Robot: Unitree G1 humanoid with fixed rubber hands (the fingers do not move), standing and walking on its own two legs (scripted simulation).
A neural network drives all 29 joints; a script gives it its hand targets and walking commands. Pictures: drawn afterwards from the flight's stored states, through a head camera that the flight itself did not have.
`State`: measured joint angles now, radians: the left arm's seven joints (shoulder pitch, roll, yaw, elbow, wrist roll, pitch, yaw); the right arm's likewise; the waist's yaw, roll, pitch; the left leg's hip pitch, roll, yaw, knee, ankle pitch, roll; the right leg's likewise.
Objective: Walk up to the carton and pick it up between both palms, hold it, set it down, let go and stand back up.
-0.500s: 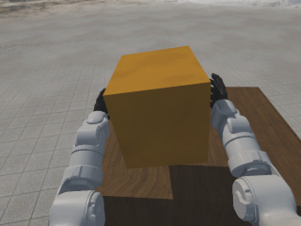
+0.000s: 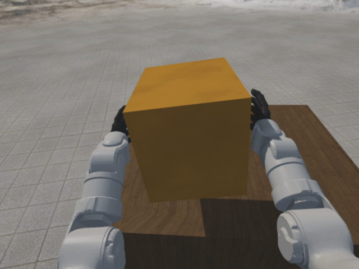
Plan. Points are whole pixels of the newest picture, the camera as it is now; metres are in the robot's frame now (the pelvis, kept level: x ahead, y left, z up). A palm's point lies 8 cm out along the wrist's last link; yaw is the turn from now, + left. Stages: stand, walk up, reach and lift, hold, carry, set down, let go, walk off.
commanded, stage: hold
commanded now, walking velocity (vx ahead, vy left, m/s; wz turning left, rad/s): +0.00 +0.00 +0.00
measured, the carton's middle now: (190, 124) +0.45 -0.01 +0.16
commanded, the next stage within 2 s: none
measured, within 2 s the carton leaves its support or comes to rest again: neither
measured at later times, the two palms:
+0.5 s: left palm (116, 136) +0.36 +0.15 +0.20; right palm (262, 123) +0.37 -0.17 +0.21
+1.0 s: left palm (116, 135) +0.37 +0.15 +0.20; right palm (261, 119) +0.38 -0.17 +0.21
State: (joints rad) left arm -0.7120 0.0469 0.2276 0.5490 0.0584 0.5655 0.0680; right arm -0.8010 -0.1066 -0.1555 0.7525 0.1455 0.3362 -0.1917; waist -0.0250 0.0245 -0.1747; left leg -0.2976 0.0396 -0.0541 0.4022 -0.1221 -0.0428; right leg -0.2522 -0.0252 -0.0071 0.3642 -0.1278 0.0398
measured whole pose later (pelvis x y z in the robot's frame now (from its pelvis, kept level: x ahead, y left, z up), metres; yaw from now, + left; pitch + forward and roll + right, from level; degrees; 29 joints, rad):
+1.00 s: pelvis -0.01 +0.00 +0.00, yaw +0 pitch +0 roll -1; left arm -0.71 0.05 0.23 0.49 0.07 0.63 0.07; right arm -0.82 -0.12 -0.12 0.73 0.17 0.39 -0.20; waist -0.03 0.02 -0.17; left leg -0.28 0.04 -0.05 0.40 -0.12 -0.04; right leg -0.24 -0.03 -0.01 0.36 -0.12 0.04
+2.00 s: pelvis +0.00 +0.00 +0.00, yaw +0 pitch +0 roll -1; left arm -0.71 0.05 0.23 0.49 0.07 0.65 0.07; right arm -0.82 -0.12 -0.12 0.73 0.17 0.41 -0.20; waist -0.03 0.02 -0.17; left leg -0.28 0.04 -0.05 0.40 -0.12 -0.04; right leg -0.24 -0.03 -0.01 0.36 -0.13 0.04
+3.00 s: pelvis +0.00 +0.00 +0.00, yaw +0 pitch +0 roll -1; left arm -0.71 0.05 0.23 0.49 0.07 0.65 0.07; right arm -0.82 -0.12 -0.12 0.73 0.17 0.41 -0.20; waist -0.03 0.02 -0.17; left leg -0.28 0.04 -0.05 0.40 -0.12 -0.04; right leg -0.24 -0.03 -0.01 0.36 -0.12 0.04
